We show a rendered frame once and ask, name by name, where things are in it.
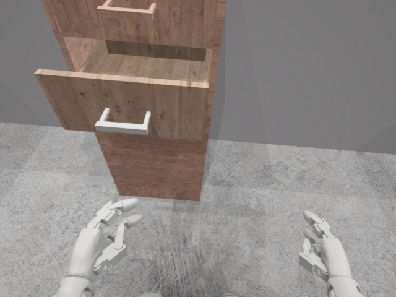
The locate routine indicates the right robot forearm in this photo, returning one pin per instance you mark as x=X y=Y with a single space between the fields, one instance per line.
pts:
x=343 y=287

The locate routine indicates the cabinet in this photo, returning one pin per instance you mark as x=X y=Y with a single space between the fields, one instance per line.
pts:
x=144 y=166

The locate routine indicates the left robot forearm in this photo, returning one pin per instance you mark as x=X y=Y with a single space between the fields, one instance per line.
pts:
x=76 y=286

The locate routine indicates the right robot hand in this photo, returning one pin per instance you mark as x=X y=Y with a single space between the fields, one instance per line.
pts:
x=330 y=259

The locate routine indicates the left robot hand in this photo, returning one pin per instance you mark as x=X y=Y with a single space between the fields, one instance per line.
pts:
x=91 y=243

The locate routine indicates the drawer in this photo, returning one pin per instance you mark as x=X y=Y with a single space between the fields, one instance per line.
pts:
x=130 y=79

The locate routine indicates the handle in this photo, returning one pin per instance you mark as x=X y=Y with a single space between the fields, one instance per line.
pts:
x=103 y=125
x=125 y=13

